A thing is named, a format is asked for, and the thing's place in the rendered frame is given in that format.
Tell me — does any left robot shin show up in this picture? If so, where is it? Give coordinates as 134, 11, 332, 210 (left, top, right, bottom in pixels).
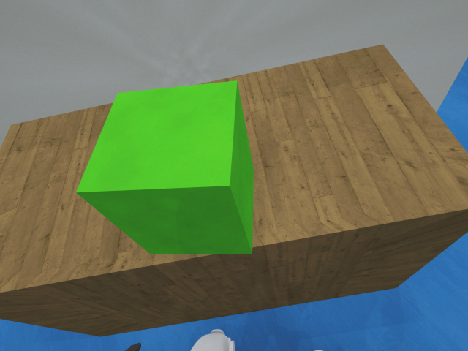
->
211, 329, 225, 335

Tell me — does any pedestal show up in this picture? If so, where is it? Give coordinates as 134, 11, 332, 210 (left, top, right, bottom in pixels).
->
0, 44, 468, 337

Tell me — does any carton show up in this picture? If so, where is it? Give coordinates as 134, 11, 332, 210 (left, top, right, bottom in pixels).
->
76, 80, 254, 254

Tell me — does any robot left thigh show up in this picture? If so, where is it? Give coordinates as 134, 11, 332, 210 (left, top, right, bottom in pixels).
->
190, 333, 235, 351

